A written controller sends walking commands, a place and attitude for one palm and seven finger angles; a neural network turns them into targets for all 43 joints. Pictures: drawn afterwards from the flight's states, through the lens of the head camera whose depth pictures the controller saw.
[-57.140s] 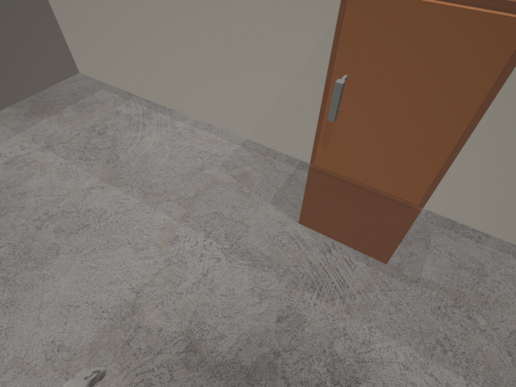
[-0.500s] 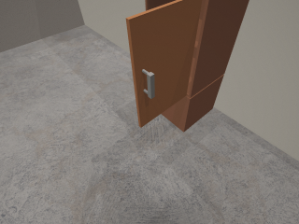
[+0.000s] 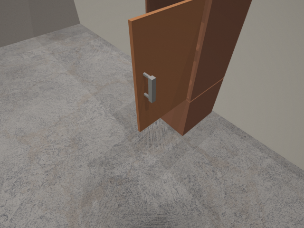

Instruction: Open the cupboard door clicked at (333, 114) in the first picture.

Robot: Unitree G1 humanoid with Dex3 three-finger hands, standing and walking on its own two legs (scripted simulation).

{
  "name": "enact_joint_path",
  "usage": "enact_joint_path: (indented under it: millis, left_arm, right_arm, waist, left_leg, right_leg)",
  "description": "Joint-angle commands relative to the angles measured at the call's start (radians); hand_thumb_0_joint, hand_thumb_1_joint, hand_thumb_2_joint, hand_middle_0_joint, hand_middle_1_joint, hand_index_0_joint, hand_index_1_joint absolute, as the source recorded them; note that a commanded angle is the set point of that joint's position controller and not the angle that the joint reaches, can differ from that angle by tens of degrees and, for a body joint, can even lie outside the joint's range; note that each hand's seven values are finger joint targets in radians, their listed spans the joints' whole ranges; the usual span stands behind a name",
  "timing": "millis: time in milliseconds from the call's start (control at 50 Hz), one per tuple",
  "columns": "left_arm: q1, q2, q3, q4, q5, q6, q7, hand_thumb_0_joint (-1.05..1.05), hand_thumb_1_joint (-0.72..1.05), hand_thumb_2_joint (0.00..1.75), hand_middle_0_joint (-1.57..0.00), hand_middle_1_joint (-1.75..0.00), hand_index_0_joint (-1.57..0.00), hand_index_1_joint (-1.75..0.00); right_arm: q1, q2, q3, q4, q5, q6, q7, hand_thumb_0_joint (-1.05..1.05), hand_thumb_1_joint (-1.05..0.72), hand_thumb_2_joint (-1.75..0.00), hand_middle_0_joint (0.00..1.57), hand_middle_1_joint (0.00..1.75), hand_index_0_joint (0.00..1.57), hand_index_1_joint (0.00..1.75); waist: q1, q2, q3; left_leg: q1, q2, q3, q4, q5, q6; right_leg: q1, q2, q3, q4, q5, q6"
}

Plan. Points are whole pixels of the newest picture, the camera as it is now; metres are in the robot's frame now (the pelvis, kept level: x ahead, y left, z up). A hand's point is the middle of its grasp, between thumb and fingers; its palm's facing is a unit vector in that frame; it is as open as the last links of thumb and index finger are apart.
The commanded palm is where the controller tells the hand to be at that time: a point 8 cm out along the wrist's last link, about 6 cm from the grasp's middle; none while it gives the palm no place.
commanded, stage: look to check the result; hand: left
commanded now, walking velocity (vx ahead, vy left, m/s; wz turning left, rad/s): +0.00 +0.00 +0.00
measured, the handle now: (148, 87) +0.66 +0.05 -0.04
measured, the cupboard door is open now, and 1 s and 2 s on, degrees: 91 91 91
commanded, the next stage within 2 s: stand and wait in 0.48 s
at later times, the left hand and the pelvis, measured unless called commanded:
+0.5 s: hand out of the picture +0.06 +0.21 -0.17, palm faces +0.02 -0.96 -0.27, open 7.4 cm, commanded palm none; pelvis +0.02 -0.01 +0.00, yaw +1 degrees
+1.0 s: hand out of the picture +0.09 +0.21 -0.16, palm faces +0.01 -0.95 -0.31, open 7.4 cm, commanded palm none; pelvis +0.03 -0.02 +0.00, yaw +1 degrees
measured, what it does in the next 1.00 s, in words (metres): stands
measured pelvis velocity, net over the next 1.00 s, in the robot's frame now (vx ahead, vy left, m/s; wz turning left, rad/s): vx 0.03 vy -0.02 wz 0.02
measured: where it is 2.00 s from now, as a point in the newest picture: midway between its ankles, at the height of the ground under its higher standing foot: outside the picture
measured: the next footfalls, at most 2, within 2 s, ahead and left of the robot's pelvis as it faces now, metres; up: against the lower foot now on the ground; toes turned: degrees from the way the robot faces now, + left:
none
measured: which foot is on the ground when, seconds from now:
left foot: down 0.00-1.00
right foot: down 0.00-1.00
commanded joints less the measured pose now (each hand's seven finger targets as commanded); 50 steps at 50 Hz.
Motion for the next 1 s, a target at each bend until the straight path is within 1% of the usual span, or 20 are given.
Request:
enact_joint_path:
  millis: [0, 60, 120, 180, 300, 340, 440, 500, 540, 580, 600, 620, 640, 660, 760, 820, 840, 900, 940, 980]
  left_arm:
    - [0.023, 0.154, 0.021, -0.034, 0.001, -0.010, 0.010, 0.00, 0.90, 0.90, -0.20, -0.30, -0.20, -0.30]
    - [0.016, 0.164, 0.023, -0.036, 0.002, -0.012, 0.011, 0.00, 0.90, 0.90, -0.20, -0.30, -0.20, -0.30]
    - [0.011, 0.173, 0.023, -0.038, 0.000, -0.015, 0.011, 0.00, 0.90, 0.90, -0.20, -0.30, -0.20, -0.30]
    - [-0.002, 0.184, 0.022, -0.042, 0.001, -0.016, 0.010, 0.00, 0.90, 0.90, -0.20, -0.30, -0.20, -0.30]
    - [-0.019, 0.204, 0.024, -0.046, 0.000, -0.017, 0.010, 0.00, 0.90, 0.90, -0.20, -0.30, -0.20, -0.30]
    - [-0.020, 0.211, 0.026, -0.047, 0.001, -0.018, 0.009, 0.00, 0.90, 0.90, -0.20, -0.30, -0.20, -0.30]
    - [-0.039, 0.228, 0.027, -0.052, 0.002, -0.020, 0.008, 0.00, 0.90, 0.90, -0.20, -0.30, -0.20, -0.30]
    - [-0.048, 0.234, 0.025, -0.051, 0.001, -0.019, 0.006, 0.00, 0.90, 0.90, -0.20, -0.30, -0.20, -0.30]
    - [-0.054, 0.242, 0.027, -0.054, 0.002, -0.021, 0.007, 0.00, 0.90, 0.90, -0.20, -0.30, -0.20, -0.30]
    - [-0.063, 0.246, 0.025, -0.052, 0.001, -0.020, 0.006, 0.00, 0.90, 0.90, -0.20, -0.30, -0.20, -0.30]
    - [-0.065, 0.249, 0.026, -0.053, 0.001, -0.021, 0.006, 0.00, 0.90, 0.90, -0.20, -0.30, -0.20, -0.30]
    - [-0.068, 0.251, 0.027, -0.055, 0.001, -0.022, 0.005, 0.00, 0.90, 0.90, -0.20, -0.30, -0.20, -0.30]
    - [-0.070, 0.255, 0.028, -0.055, 0.002, -0.022, 0.006, 0.00, 0.90, 0.90, -0.20, -0.30, -0.20, -0.30]
    - [-0.073, 0.256, 0.026, -0.057, 0.001, -0.021, 0.006, 0.00, 0.90, 0.90, -0.20, -0.30, -0.20, -0.30]
    - [-0.079, 0.266, 0.027, -0.059, 0.000, -0.025, 0.006, 0.00, 0.90, 0.90, -0.20, -0.30, -0.20, -0.30]
    - [-0.084, 0.269, 0.027, -0.060, -0.001, -0.025, 0.006, 0.00, 0.90, 0.90, -0.20, -0.30, -0.20, -0.30]
    - [-0.086, 0.271, 0.029, -0.062, 0.001, -0.026, 0.006, 0.00, 0.90, 0.90, -0.20, -0.30, -0.20, -0.30]
    - [-0.091, 0.277, 0.028, -0.063, -0.001, -0.027, 0.007, 0.00, 0.90, 0.90, -0.20, -0.30, -0.20, -0.30]
    - [-0.091, 0.279, 0.030, -0.065, 0.000, -0.027, 0.007, 0.00, 0.90, 0.90, -0.20, -0.30, -0.20, -0.30]
    - [-0.096, 0.281, 0.027, -0.066, -0.001, -0.026, 0.007, 0.00, 0.90, 0.90, -0.20, -0.30, -0.20, -0.30]
  right_arm:
    - [0.041, -0.122, -0.022, -0.029, 0.003, -0.012, -0.003, 0.00, -0.90, -0.90, 0.20, 0.30, 0.20, 0.30]
    - [0.029, -0.130, -0.024, -0.030, 0.004, -0.013, -0.002, 0.00, -0.90, -0.90, 0.20, 0.30, 0.20, 0.30]
    - [0.017, -0.145, -0.026, -0.031, 0.004, -0.012, -0.002, 0.00, -0.90, -0.90, 0.20, 0.30, 0.20, 0.30]
    - [0.004, -0.152, -0.027, -0.031, 0.005, -0.011, -0.001, 0.00, -0.90, -0.90, 0.20, 0.30, 0.20, 0.30]
    - [-0.022, -0.176, -0.026, -0.034, 0.004, -0.012, -0.001, 0.00, -0.90, -0.90, 0.20, 0.30, 0.20, 0.30]
    - [-0.036, -0.183, -0.028, -0.038, 0.005, -0.012, -0.001, 0.00, -0.90, -0.90, 0.20, 0.30, 0.20, 0.30]
    - [-0.055, -0.201, -0.029, -0.042, 0.006, -0.011, 0.002, 0.00, -0.90, -0.90, 0.20, 0.30, 0.20, 0.30]
    - [-0.067, -0.206, -0.027, -0.040, 0.004, -0.011, 0.003, 0.00, -0.90, -0.90, 0.20, 0.30, 0.20, 0.30]
    - [-0.072, -0.214, -0.029, -0.043, 0.006, -0.010, 0.004, 0.00, -0.90, -0.90, 0.20, 0.30, 0.20, 0.30]
    - [-0.079, -0.216, -0.028, -0.041, 0.004, -0.010, 0.004, 0.00, -0.90, -0.90, 0.20, 0.30, 0.20, 0.30]
    - [-0.080, -0.219, -0.027, -0.044, 0.004, -0.011, 0.004, 0.00, -0.90, -0.90, 0.20, 0.30, 0.20, 0.30]
    - [-0.080, -0.225, -0.028, -0.044, 0.004, -0.011, 0.004, 0.00, -0.90, -0.90, 0.20, 0.30, 0.20, 0.30]
    - [-0.086, -0.227, -0.028, -0.046, 0.006, -0.011, 0.004, 0.00, -0.90, -0.90, 0.20, 0.30, 0.20, 0.30]
    - [-0.085, -0.226, -0.028, -0.045, 0.005, -0.011, 0.005, 0.00, -0.90, -0.90, 0.20, 0.30, 0.20, 0.30]
    - [-0.089, -0.238, -0.029, -0.048, 0.005, -0.012, 0.005, 0.00, -0.90, -0.90, 0.20, 0.30, 0.20, 0.30]
    - [-0.095, -0.242, -0.029, -0.048, 0.005, -0.011, 0.005, 0.00, -0.90, -0.90, 0.20, 0.30, 0.20, 0.30]
    - [-0.097, -0.243, -0.030, -0.051, 0.006, -0.010, 0.005, 0.00, -0.90, -0.90, 0.20, 0.30, 0.20, 0.30]
    - [-0.094, -0.248, -0.030, -0.049, 0.005, -0.011, 0.006, 0.00, -0.90, -0.90, 0.20, 0.30, 0.20, 0.30]
    - [-0.100, -0.251, -0.031, -0.053, 0.006, -0.010, 0.005, 0.00, -0.90, -0.90, 0.20, 0.30, 0.20, 0.30]
    - [-0.096, -0.247, -0.030, -0.049, 0.005, -0.009, 0.006, 0.00, -0.90, -0.90, 0.20, 0.30, 0.20, 0.30]
  waist:
    - [0.009, 0.010, 0.031]
    - [0.006, 0.006, 0.018]
    - [0.005, -0.020, -0.001]
    - [0.004, -0.007, 0.005]
    - [0.004, 0.003, -0.016]
    - [0.006, -0.007, -0.017]
    - [0.005, -0.009, -0.026]
    - [0.005, 0.013, -0.021]
    - [0.006, -0.005, -0.026]
    - [0.005, 0.013, -0.024]
    - [0.005, 0.003, -0.027]
    - [0.005, 0.010, -0.036]
    - [0.006, -0.003, -0.028]
    - [0.006, 0.011, -0.034]
    - [0.005, -0.003, -0.056]
    - [0.005, 0.004, -0.053]
    - [0.006, -0.007, -0.045]
    - [0.005, -0.006, -0.059]
    - [0.006, -0.006, -0.047]
    - [0.004, -0.002, -0.041]
  left_leg:
    - [-0.110, 0.146, -0.132, -0.099, 0.122, -0.004]
    - [-0.092, 0.146, -0.130, -0.092, 0.149, -0.003]
    - [-0.070, 0.147, -0.129, -0.091, 0.157, -0.002]
    - [-0.066, 0.148, -0.128, -0.090, 0.180, -0.003]
    - [-0.044, 0.151, -0.129, -0.092, 0.220, -0.008]
    - [-0.035, 0.151, -0.129, -0.089, 0.227, -0.006]
    - [-0.031, 0.151, -0.131, -0.094, 0.211, -0.008]
    - [-0.028, 0.151, -0.130, -0.102, 0.210, -0.011]
    - [-0.026, 0.152, -0.129, -0.098, 0.205, -0.010]
    - [-0.029, 0.153, -0.132, -0.105, 0.205, -0.012]
    - [-0.027, 0.153, -0.132, -0.105, 0.211, -0.012]
    - [-0.023, 0.155, -0.129, -0.104, 0.215, -0.014]
    - [-0.022, 0.154, -0.132, -0.104, 0.220, -0.013]
    - [-0.024, 0.155, -0.130, -0.103, 0.220, -0.014]
    - [-0.006, 0.157, -0.129, -0.100, 0.239, -0.014]
    - [-0.006, 0.157, -0.129, -0.105, 0.235, -0.016]
    - [-0.006, 0.156, -0.130, -0.103, 0.235, -0.014]
    - [-0.003, 0.158, -0.129, -0.105, 0.247, -0.016]
    - [0.000, 0.157, -0.127, -0.101, 0.251, -0.016]
    - [-0.009, 0.156, -0.130, -0.110, 0.227, -0.017]
  right_leg:
    - [0.084, -0.116, 0.136, -0.050, 0.073, -0.012]
    - [0.089, -0.119, 0.134, -0.050, 0.098, -0.014]
    - [0.094, -0.122, 0.138, -0.054, 0.113, -0.015]
    - [0.095, -0.123, 0.137, -0.052, 0.140, -0.015]
    - [0.112, -0.125, 0.136, -0.048, 0.176, -0.016]
    - [0.106, -0.125, 0.135, -0.050, 0.183, -0.017]
    - [0.117, -0.128, 0.139, -0.063, 0.179, -0.017]
    - [0.119, -0.132, 0.141, -0.068, 0.177, -0.016]
    - [0.122, -0.129, 0.143, -0.072, 0.180, -0.016]
    - [0.128, -0.133, 0.145, -0.073, 0.178, -0.017]
    - [0.132, -0.133, 0.144, -0.074, 0.188, -0.017]
    - [0.138, -0.134, 0.145, -0.074, 0.196, -0.017]
    - [0.130, -0.131, 0.143, -0.072, 0.200, -0.017]
    - [0.139, -0.135, 0.141, -0.074, 0.199, -0.016]
    - [0.153, -0.138, 0.143, -0.075, 0.239, -0.019]
    - [0.155, -0.139, 0.144, -0.078, 0.238, -0.019]
    - [0.146, -0.134, 0.144, -0.079, 0.235, -0.019]
    - [0.165, -0.139, 0.145, -0.078, 0.261, -0.019]
    - [0.153, -0.137, 0.142, -0.078, 0.267, -0.018]
    - [0.160, -0.139, 0.147, -0.086, 0.242, -0.017]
